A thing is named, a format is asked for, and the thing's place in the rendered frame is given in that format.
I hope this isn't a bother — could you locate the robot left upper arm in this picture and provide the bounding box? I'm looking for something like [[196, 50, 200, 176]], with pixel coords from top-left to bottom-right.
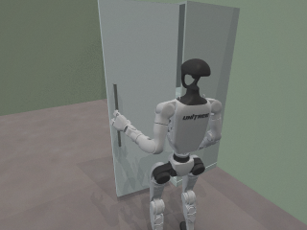
[[149, 101, 176, 154]]

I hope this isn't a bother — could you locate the robot right thigh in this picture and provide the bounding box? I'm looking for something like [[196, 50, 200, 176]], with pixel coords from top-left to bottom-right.
[[181, 154, 205, 206]]

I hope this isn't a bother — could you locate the fridge door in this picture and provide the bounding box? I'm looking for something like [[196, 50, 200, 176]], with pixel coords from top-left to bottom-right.
[[97, 0, 179, 197]]

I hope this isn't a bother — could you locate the handle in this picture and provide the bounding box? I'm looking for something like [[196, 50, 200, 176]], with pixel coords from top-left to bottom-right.
[[113, 83, 122, 147]]

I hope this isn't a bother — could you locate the robot right forearm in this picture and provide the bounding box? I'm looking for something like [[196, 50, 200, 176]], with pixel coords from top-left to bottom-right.
[[199, 137, 220, 148]]

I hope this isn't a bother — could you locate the robot right upper arm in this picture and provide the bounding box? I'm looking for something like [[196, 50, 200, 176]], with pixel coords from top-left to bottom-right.
[[206, 98, 223, 142]]

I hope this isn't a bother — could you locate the robot left forearm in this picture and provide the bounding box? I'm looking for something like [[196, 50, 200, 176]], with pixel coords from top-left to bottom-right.
[[123, 124, 156, 153]]

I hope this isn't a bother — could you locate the robot left shin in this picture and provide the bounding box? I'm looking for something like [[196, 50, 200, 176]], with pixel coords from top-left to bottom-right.
[[150, 201, 164, 230]]

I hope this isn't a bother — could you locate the left robot hand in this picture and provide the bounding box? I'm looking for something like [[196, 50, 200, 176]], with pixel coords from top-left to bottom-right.
[[110, 110, 132, 131]]

